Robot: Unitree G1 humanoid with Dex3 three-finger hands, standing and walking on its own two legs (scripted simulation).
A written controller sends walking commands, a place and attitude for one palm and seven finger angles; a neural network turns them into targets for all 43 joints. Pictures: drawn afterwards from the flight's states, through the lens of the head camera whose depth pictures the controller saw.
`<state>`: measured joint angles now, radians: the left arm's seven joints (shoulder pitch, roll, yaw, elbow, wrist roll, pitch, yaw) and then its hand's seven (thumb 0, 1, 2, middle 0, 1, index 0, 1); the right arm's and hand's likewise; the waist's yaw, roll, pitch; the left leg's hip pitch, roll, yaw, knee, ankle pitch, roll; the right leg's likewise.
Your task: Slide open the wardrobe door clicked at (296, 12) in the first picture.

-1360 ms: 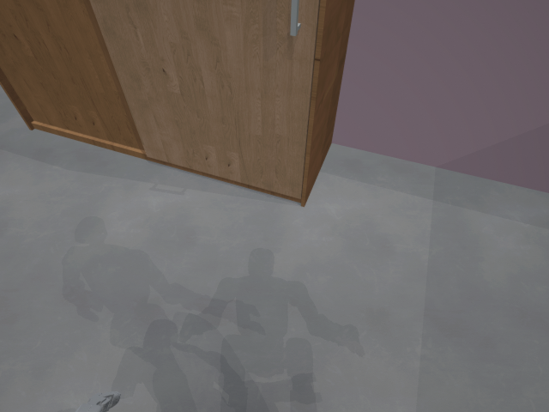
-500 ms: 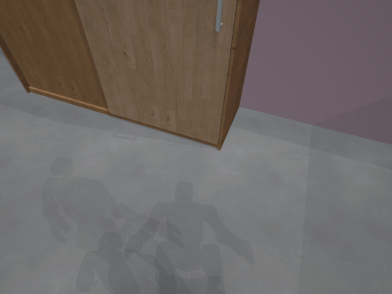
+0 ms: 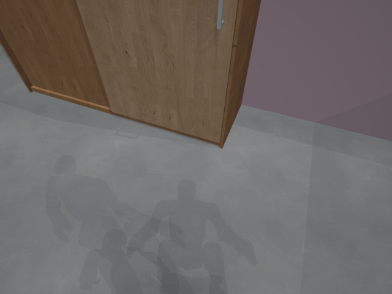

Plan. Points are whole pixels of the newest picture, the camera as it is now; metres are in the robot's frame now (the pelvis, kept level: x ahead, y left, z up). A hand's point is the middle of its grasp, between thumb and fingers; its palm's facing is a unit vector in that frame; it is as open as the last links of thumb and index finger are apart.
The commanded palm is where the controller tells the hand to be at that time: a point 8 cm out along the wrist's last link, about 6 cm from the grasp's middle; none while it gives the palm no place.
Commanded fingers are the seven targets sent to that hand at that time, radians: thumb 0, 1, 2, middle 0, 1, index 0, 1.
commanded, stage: look at it before walking up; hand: right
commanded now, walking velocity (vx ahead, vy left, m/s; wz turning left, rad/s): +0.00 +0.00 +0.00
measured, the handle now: out of the picture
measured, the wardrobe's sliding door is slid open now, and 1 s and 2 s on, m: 0.00 0.00 0.00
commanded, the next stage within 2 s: walk to a spot facing it in 0.18 s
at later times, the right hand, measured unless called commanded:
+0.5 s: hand out of the picture +0.07 -0.24 -0.17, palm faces -0.07 +0.95 -0.31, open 7.4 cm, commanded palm none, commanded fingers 0.00 -0.90 -0.90 0.20 0.30 0.20 0.30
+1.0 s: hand out of the picture +0.09 -0.18 -0.17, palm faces -0.20 +0.96 -0.18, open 7.4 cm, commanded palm none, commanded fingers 0.00 -0.90 -0.90 0.20 0.30 0.20 0.30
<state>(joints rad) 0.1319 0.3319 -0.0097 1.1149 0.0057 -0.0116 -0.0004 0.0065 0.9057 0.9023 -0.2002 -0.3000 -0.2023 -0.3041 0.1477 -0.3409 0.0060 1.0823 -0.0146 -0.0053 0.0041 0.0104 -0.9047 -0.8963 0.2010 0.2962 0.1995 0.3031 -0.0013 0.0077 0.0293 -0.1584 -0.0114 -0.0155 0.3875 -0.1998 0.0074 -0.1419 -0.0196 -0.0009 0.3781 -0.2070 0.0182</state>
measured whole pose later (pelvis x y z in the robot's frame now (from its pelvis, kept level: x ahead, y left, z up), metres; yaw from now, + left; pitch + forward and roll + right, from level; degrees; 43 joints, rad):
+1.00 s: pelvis +0.10 +0.01 +0.00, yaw +19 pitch +2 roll +0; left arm 0.14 0.20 0.05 0.92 0.01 -0.01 -0.02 0.01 0.91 0.90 -0.20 -0.30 -0.20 -0.30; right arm 0.46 -0.18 -0.05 1.02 -0.03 -0.03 0.01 0.01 -0.90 -0.90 0.20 0.30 0.20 0.30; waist -0.07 0.01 0.02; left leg -0.11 -0.07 -0.15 0.38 -0.30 0.03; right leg -0.50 -0.07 -0.03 0.76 -0.28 0.05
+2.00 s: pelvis +0.44 +0.20 -0.01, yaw +50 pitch +0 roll +2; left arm 0.11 0.18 0.04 0.93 0.02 -0.02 -0.02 0.01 0.92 0.90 -0.20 -0.30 -0.20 -0.30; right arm 0.34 -0.21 -0.06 1.01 -0.03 -0.05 0.00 0.01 -0.92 -0.90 0.20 0.30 0.20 0.30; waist -0.05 -0.01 0.02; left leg -0.14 -0.09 0.00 0.43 -0.29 0.07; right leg -0.53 -0.12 -0.05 0.78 -0.25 0.06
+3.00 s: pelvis +0.56 +0.30 -0.02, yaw +61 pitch +1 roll +2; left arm 0.28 0.14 0.05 0.98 0.03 0.01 0.00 0.01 0.92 0.90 -0.20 -0.30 -0.20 -0.30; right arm 0.14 -0.18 -0.07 0.95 -0.02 0.06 -0.02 0.01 -0.91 -0.90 0.20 0.30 0.20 0.30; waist 0.05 0.04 0.06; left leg -0.44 0.08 0.10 1.03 -0.49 -0.06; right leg -0.36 -0.04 -0.11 0.68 -0.33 -0.06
